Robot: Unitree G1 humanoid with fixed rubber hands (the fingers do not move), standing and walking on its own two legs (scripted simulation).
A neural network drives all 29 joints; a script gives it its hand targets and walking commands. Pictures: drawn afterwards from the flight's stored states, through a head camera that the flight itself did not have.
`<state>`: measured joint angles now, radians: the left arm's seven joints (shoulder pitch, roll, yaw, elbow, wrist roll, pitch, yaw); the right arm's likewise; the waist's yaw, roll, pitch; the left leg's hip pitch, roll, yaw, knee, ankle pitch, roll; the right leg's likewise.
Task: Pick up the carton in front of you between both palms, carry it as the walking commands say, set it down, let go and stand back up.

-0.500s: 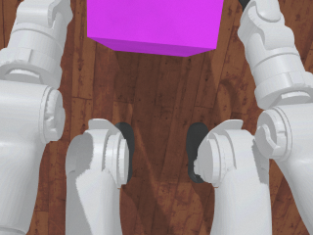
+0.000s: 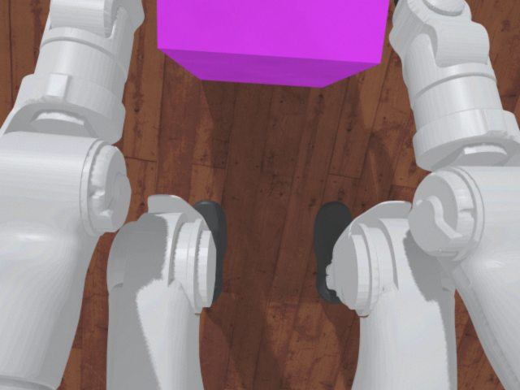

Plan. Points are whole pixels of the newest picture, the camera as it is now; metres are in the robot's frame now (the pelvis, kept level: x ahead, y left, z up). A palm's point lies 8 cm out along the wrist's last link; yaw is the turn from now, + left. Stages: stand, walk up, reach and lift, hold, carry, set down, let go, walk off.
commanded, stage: reach and lift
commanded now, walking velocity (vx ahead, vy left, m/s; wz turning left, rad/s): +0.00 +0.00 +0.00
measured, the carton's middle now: out of the picture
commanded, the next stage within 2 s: none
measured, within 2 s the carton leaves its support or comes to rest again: leaves its support in 0.06 s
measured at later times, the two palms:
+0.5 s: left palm out of the picture +0.50 +0.19 +0.03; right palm out of the picture +0.51 -0.11 +0.03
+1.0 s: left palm out of the picture +0.46 +0.18 +0.17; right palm out of the picture +0.48 -0.12 +0.18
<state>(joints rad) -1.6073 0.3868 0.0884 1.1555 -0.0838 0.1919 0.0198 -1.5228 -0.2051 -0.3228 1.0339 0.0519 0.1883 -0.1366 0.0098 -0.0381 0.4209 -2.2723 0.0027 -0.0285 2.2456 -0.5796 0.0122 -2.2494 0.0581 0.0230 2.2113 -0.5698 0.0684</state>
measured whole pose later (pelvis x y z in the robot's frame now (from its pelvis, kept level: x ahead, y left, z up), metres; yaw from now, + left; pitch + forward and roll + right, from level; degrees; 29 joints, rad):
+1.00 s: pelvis +0.03 -0.01 +0.21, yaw +4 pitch +38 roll -1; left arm -0.86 -0.02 0.41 0.64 0.24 0.42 0.00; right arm -0.81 0.11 -0.48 0.57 -0.20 0.40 -0.06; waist -0.01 -0.02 -0.22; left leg -1.69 -0.04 -0.06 1.51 -0.47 -0.02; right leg -1.66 0.05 0.05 1.51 -0.50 0.04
